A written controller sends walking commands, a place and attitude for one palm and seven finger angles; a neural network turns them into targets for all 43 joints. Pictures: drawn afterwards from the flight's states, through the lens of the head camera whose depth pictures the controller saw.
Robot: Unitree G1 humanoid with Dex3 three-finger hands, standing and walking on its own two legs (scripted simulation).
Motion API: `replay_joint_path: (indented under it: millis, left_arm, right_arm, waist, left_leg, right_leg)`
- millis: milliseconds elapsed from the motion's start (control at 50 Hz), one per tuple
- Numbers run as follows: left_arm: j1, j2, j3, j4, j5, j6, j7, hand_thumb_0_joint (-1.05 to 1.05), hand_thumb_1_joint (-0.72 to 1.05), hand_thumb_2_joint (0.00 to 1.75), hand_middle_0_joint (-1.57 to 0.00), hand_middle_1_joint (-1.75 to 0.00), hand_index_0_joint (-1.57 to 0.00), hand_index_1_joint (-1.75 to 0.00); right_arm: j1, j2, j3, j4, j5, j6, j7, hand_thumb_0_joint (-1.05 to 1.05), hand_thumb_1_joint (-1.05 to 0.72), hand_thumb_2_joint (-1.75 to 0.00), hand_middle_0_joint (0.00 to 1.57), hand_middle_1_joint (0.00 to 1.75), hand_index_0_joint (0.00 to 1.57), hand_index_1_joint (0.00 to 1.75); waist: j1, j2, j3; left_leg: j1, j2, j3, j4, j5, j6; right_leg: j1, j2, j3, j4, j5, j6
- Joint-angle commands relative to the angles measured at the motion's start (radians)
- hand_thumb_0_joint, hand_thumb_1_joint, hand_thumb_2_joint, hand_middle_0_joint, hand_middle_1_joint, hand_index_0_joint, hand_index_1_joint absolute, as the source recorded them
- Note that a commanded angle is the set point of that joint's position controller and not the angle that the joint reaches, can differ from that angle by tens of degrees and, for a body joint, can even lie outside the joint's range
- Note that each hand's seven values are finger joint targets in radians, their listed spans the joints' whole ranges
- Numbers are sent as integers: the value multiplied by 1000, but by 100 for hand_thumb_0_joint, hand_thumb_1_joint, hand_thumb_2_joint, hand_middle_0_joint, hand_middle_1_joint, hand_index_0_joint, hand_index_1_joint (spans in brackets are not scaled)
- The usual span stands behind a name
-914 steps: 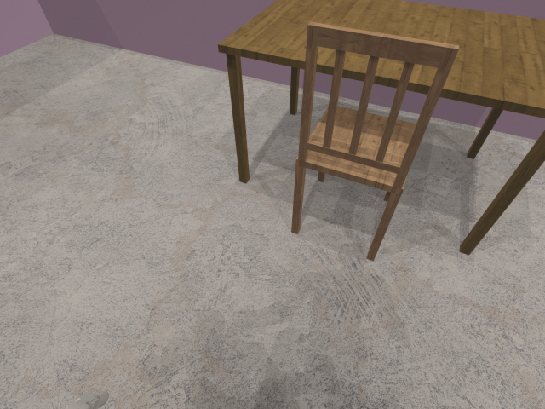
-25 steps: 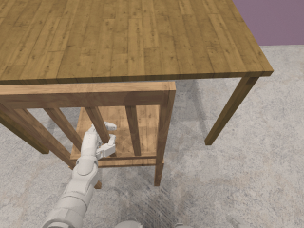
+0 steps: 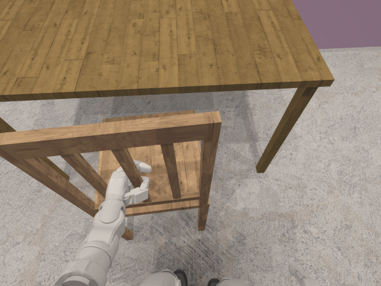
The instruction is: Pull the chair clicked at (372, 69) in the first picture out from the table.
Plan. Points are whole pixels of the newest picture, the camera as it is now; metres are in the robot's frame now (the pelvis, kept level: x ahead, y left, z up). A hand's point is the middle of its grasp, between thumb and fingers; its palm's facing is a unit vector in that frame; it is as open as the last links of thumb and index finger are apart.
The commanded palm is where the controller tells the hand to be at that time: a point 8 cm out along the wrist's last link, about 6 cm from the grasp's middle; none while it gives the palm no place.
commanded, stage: step backward, pulling the chair out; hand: left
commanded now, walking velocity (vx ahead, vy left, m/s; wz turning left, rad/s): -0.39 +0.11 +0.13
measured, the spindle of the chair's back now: (135, 179) +0.35 +0.15 -0.06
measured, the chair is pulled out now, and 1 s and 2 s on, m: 0.10 0.23 0.42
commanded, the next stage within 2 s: none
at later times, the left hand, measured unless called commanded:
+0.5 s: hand (138, 220) +0.25 +0.13 -0.07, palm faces -0.12 -0.98 -0.14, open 5.4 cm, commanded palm +0.24 +0.18 -0.06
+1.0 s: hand (127, 249) +0.19 +0.14 -0.07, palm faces -0.03 -0.99 -0.14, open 5.4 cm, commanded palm +0.18 +0.20 -0.07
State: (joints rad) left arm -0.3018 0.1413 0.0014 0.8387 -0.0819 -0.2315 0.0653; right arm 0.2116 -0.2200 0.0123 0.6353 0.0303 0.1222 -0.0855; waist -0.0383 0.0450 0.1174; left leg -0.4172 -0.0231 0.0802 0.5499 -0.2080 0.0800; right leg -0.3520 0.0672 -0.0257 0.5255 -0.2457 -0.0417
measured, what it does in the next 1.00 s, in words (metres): walks backwards: left foot, then left foot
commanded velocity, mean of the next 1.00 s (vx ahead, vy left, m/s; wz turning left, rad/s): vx -0.38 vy -0.07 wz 0.08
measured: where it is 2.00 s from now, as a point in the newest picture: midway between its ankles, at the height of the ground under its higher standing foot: outside the picture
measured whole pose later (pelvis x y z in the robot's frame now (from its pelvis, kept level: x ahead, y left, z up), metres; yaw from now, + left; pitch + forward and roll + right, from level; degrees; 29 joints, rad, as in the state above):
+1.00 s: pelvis -0.13 +0.03 +0.00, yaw +6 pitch +2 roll -1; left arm -0.36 0.12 -0.08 0.89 -0.02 -0.22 0.08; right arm 0.25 -0.23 -0.04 0.71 0.00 0.03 -0.09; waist -0.06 0.01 0.13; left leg -0.35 0.03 -0.02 0.62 -0.31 -0.01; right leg -0.42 -0.02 -0.03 0.66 -0.24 0.01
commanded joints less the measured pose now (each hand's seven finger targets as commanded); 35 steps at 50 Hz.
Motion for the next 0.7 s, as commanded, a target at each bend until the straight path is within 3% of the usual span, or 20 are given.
replay_joint_path:
  millis: [0,40,80,100,140,200,220,260,280,300,320,380,440,520,540,580,620,640,660,680]
  left_arm:
    - [-261,184,11,-121,39,-36,32,0,90,90,-50,-145,-50,-145]
    - [-290,172,-12,-84,42,-37,39,0,90,90,-50,-145,-50,-145]
    - [-295,168,-14,-41,46,-31,42,0,90,90,-50,-145,-50,-145]
    - [-294,180,-3,-46,50,-25,44,0,90,90,-50,-145,-50,-145]
    - [-302,143,-24,-40,52,-20,37,0,90,90,-50,-145,-50,-145]
    - [-274,143,-21,-50,47,-9,38,0,90,90,-50,-145,-50,-145]
    - [-261,119,-34,-60,44,-8,37,0,90,90,-50,-145,-50,-145]
    - [-265,91,-60,-100,44,-14,32,0,90,90,-50,-145,-50,-145]
    - [-282,79,-70,-125,46,-23,27,0,90,90,-50,-145,-50,-145]
    - [-278,64,-89,-123,46,-24,21,0,90,90,-50,-145,-50,-145]
    - [-301,59,-95,-169,53,-31,17,0,90,90,-50,-145,-50,-145]
    - [-271,53,-88,-174,72,-34,15,0,90,90,-50,-145,-50,-145]
    - [-265,56,-79,-187,81,-40,5,0,90,90,-50,-145,-50,-145]
    - [-263,82,-52,-165,89,-46,8,0,90,90,-50,-145,-50,-145]
    - [-270,89,-44,-158,89,-48,8,0,90,90,-50,-145,-50,-145]
    - [-272,97,-38,-142,87,-57,16,0,90,90,-50,-145,-50,-145]
    - [-261,134,-18,-122,89,-63,31,0,90,90,-50,-145,-50,-145]
    - [-260,147,-12,-101,91,-63,39,0,90,90,-50,-145,-50,-145]
    - [-259,144,-6,-65,96,-58,47,0,90,90,-50,-145,-50,-145]
    - [-267,137,0,-46,100,-50,49,0,90,90,-50,-145,-50,-145]
  right_arm:
    - [45,-159,-65,-78,11,-42,-27,0,-90,-90,20,30,20,30]
    - [41,-159,-63,-69,20,-48,-25,0,-90,-90,20,30,20,30]
    - [19,-171,-64,-65,26,-49,-21,0,-90,-90,20,30,20,30]
    - [23,-177,-67,-58,24,-53,-23,0,-90,-90,20,30,20,30]
    - [12,-162,-58,-44,22,-64,-20,0,-90,-90,20,30,20,30]
    - [5,-162,-54,-36,18,-73,-24,0,-90,-90,20,30,20,30]
    - [14,-152,-50,-35,12,-75,-26,0,-90,-90,20,30,20,30]
    - [27,-158,-60,-45,4,-74,-33,0,-90,-90,20,30,20,30]
    - [25,-161,-67,-58,1,-70,-32,0,-90,-90,20,30,20,30]
    - [30,-159,-73,-67,7,-65,-28,0,-90,-90,20,30,20,30]
    - [17,-144,-66,-87,-2,-66,-28,0,-90,-90,20,30,20,30]
    - [13,-143,-77,-93,-21,-60,-26,0,-90,-90,20,30,20,30]
    - [12,-138,-84,-86,-33,-65,-24,0,-90,-90,20,30,20,30]
    - [-1,-131,-85,-59,-38,-83,-24,0,-90,-90,20,30,20,30]
    - [-5,-130,-84,-52,-37,-89,-25,0,-90,-90,20,30,20,30]
    - [5,-122,-83,-44,-28,-102,-26,0,-90,-90,20,30,20,30]
    - [32,-108,-81,-31,-17,-113,-22,0,-90,-90,20,30,20,30]
    - [43,-102,-80,-17,-14,-117,-18,0,-90,-90,20,30,20,30]
    - [31,-102,-81,-5,-16,-119,-17,0,-90,-90,20,30,20,30]
    - [16,-99,-73,0,-19,-123,-14,0,-90,-90,20,30,20,30]
  waist:
    - [-13,-66,-422]
    - [-18,-105,-390]
    - [3,-112,-348]
    - [4,-124,-356]
    - [4,-109,-369]
    - [1,-66,-361]
    - [-1,-89,-368]
    - [-3,-110,-390]
    - [0,-114,-397]
    - [0,-128,-391]
    - [-7,-31,-404]
    - [-6,51,-418]
    - [-11,55,-402]
    - [-9,101,-327]
    - [-7,93,-319]
    - [-9,5,-320]
    - [-13,-148,-321]
    - [-10,-224,-335]
    - [3,-243,-344]
    - [11,-246,-357]
  left_leg:
    - [154,156,-184,13,144,-37]
    - [117,88,-145,88,-73,-63]
    - [20,46,-165,213,-235,-72]
    - [3,32,-185,251,-252,-76]
    - [-36,50,-217,246,-261,-78]
    - [-7,66,-213,98,-190,-81]
    - [13,77,-204,16,-132,-80]
    - [83,126,-206,-106,120,-57]
    - [124,156,-208,-99,234,-44]
    - [155,177,-197,-99,238,-40]
    - [152,181,-201,-118,284,-34]
    - [154,232,-231,-103,406,-24]
    - [134,278,-268,-105,412,-6]
    - [-21,288,-273,-113,198,6]
    - [-64,277,-262,-106,118,3]
    - [-113,215,-215,-54,-52,-22]
    - [-63,85,-132,91,-262,-74]
    - [8,26,-92,224,-287,-95]
    - [13,13,-104,363,-316,-100]
    - [-12,19,-132,433,-331,-100]
  right_leg:
    - [154,-238,234,-93,381,24]
    - [142,-322,308,-174,376,12]
    - [152,-392,355,-235,326,-6]
    - [173,-407,359,-234,379,-27]
    - [248,-411,297,-178,468,-47]
    - [276,-371,218,-127,471,-37]
    - [286,-337,179,-101,457,-21]
    - [271,-234,109,-51,406,52]
    - [242,-184,86,-42,367,82]
    - [211,-164,76,-51,290,94]
    - [218,-148,55,-17,283,74]
    - [190,-123,41,59,268,55]
    - [158,-107,42,96,169,48]
    - [177,-108,51,108,65,39]
    - [194,-114,58,105,63,37]
    - [196,-152,102,48,31,25]
    - [78,-261,238,-159,-151,-14]
    - [28,-330,297,-280,-242,-33]
    - [33,-376,312,-324,-234,-57]
    - [75,-397,304,-309,-150,-74]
